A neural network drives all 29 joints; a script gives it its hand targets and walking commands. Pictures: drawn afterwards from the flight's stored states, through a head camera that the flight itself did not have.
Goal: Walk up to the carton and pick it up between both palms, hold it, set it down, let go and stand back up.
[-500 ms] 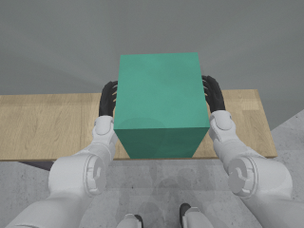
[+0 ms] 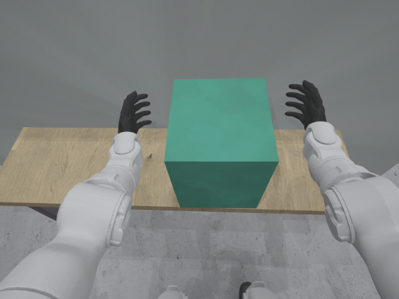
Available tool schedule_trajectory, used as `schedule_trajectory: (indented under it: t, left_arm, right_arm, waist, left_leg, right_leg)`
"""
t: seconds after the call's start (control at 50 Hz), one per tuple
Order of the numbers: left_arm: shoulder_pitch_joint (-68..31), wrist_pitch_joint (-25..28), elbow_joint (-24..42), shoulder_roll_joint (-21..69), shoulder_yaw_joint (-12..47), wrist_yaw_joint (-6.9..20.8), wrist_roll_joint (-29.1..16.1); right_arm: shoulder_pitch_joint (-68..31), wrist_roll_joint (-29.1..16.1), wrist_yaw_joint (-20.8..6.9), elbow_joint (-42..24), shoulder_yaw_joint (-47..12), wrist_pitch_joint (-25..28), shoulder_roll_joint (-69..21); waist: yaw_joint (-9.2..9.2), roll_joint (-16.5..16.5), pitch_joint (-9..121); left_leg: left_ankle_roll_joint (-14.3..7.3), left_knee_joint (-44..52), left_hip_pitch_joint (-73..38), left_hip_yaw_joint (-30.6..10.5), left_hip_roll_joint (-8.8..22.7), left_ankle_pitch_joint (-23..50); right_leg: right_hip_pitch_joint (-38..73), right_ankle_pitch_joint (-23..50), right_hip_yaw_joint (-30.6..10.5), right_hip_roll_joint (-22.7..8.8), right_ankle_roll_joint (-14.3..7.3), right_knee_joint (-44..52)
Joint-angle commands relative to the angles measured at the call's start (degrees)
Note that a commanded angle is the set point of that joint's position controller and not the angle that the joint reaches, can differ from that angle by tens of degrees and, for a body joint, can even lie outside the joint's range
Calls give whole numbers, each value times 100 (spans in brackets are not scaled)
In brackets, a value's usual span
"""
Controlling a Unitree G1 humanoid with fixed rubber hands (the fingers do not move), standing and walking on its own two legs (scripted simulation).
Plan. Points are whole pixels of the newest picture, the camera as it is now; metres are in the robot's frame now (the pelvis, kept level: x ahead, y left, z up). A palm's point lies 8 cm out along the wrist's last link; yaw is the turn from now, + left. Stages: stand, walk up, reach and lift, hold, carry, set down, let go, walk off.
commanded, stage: set down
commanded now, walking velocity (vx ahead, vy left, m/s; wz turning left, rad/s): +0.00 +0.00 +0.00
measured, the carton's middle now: (218, 148) +0.45 -0.01 -0.03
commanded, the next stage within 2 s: none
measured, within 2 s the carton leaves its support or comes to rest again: neither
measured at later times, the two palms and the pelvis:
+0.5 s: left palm (127, 126) +0.45 +0.19 +0.06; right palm (314, 114) +0.47 -0.20 +0.07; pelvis +0.01 -0.02 +0.00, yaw +2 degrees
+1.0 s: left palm (107, 132) +0.40 +0.21 +0.10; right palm (313, 119) +0.42 -0.17 +0.11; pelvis +0.01 -0.01 +0.04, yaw +2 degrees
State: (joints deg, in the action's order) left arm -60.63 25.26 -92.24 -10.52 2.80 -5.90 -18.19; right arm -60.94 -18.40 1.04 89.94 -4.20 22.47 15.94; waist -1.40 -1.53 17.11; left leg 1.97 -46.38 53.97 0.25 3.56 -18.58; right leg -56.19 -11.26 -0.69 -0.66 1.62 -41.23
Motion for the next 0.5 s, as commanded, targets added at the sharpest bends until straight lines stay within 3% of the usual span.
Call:
schedule_trajectory:
  t: [0.0,0.02,0.06,0.08,0.1,0.12,0.14,0.16,0.18,0.22,0.24,0.26,0.28,0.3,0.34,0.36,0.38,0.4,0.42,0.44,0.46,0.48]
  left_arm:
    - [-2888,178,683,-610,783,35,-598]
    - [-2933,158,810,-817,707,29,-626]
    - [-2837,181,501,-836,739,30,-526]
    - [-2969,168,1080,-956,717,0,-492]
    - [-2696,138,497,-938,902,43,-573]
    - [-2896,50,926,-1166,658,8,-493]
    - [-2713,-57,676,-1236,534,-3,-458]
    - [-2630,-9,117,-873,591,97,-394]
    - [-2740,89,755,-1073,600,150,-437]
    - [-2360,133,235,-1054,746,189,-395]
    - [-2750,169,671,-1276,639,188,-446]
    - [-2862,175,517,-1186,699,186,-438]
    - [-2336,137,1188,-1237,534,155,-410]
    - [-2520,130,671,-1367,447,199,-293]
    - [-2439,170,1570,-1234,565,248,-307]
    - [-2242,137,1409,-1232,507,279,-288]
    - [-2396,55,2134,-1348,420,260,-307]
    - [-1593,-106,1939,-1106,323,295,-143]
    - [-1793,-179,2294,-1208,320,363,-125]
    - [-2202,-244,1860,-1315,312,358,-179]
    - [-1992,-234,2121,-1393,304,376,-263]
    - [-1890,-322,2278,-1282,316,350,-248]
  right_arm:
    - [-2761,-200,-162,-934,-274,-182,422]
    - [-2700,-292,-213,-1175,-329,-245,513]
    - [-2664,-214,-257,-672,-338,-378,545]
    - [-2490,-180,-246,-877,-226,-323,757]
    - [-2411,-339,-255,-575,-382,-340,684]
    - [-2577,-355,-224,-889,-252,-312,926]
    - [-2611,-468,-142,-933,-345,-266,1031]
    - [-2384,-371,-145,-283,-394,-342,644]
    - [-2418,-365,-111,-1023,-354,-187,714]
    - [-2283,-487,-93,-647,-471,-120,720]
    - [-2680,-498,-29,-1059,-424,-68,799]
    - [-2553,-502,19,-764,-362,-89,786]
    - [-2095,-594,60,-1403,-459,54,860]
    - [-2365,-532,109,-970,-363,-9,932]
    - [-2116,-499,108,-1460,-307,129,992]
    - [-2113,-494,137,-1397,-300,147,1024]
    - [-2168,-573,100,-1937,-254,105,1176]
    - [-1662,-659,104,-1825,-468,110,1106]
    - [-1761,-637,129,-2217,-354,100,1178]
    - [-2190,-568,105,-1861,-188,-26,1361]
    - [-2050,-633,60,-2109,-389,-137,1210]
    - [-1842,-686,16,-2156,-381,-264,1140]
  waist:
    - [398,340,2842]
    - [266,135,3153]
    - [163,-9,2809]
    - [311,-210,3258]
    - [343,-182,2999]
    - [175,-311,3407]
    - [129,-53,3518]
    - [111,53,2685]
    - [167,-54,3377]
    - [214,-8,3187]
    - [171,36,3495]
    - [284,-32,3476]
    - [142,-54,3952]
    - [273,59,3733]
    - [404,-235,4230]
    - [351,-155,4246]
    - [357,-243,4660]
    - [277,-85,4330]
    - [295,-95,4540]
    - [490,1,4201]
    - [299,138,4327]
    - [304,27,4142]
  left_leg:
    - [140,444,-976,154,-372,177]
    - [121,485,-1021,185,-340,183]
    - [85,518,-765,183,-327,-138]
    - [150,507,-1113,122,-319,281]
    - [142,481,-1221,94,-342,362]
    - [164,442,-1295,130,-341,603]
    - [222,238,-1205,244,-447,810]
    - [145,343,-818,200,-404,428]
    - [160,297,-1051,246,-443,590]
    - [206,233,-984,259,-469,1005]
    - [190,214,-898,280,-516,1087]
    - [244,209,-822,288,-519,932]
    - [292,129,-1218,269,-534,1517]
    - [292,101,-1008,325,-578,1559]
    - [409,57,-1543,275,-586,2201]
    - [366,87,-1645,259,-583,2449]
    - [400,133,-2032,269,-589,2758]
    - [398,191,-2034,272,-604,3032]
    - [388,130,-2101,372,-661,3106]
    - [358,223,-1785,330,-639,2823]
    - [308,314,-1774,398,-662,2636]
    - [263,513,-1852,318,-666,2550]
  right_leg:
    - [1630,-287,336,245,-169,50]
    - [1901,-181,288,273,-145,31]
    - [1912,-600,230,225,-157,34]
    - [2070,-346,277,256,-138,-47]
    - [1878,-275,315,272,-160,-51]
    - [2079,-42,331,296,-131,-26]
    - [2182,185,283,236,-125,-3]
    - [1970,-222,210,217,-134,33]
    - [2271,-73,225,170,-101,74]
    - [2376,549,268,172,-95,-84]
    - [2564,702,246,160,-78,-10]
    - [2433,625,241,162,-55,-85]
    - [2756,1228,255,234,-52,-61]
    - [2706,1479,228,197,-27,-92]
    - [2943,1939,370,258,-27,-166]
    - [2901,2161,354,313,15,-62]
    - [3005,2315,386,379,-5,61]
    - [3304,2829,332,387,11,95]
    - [3436,3070,361,367,32,-1]
    - [3381,3009,368,352,69,81]
    - [3565,2862,297,343,104,115]
    - [3566,2543,262,340,87,357]
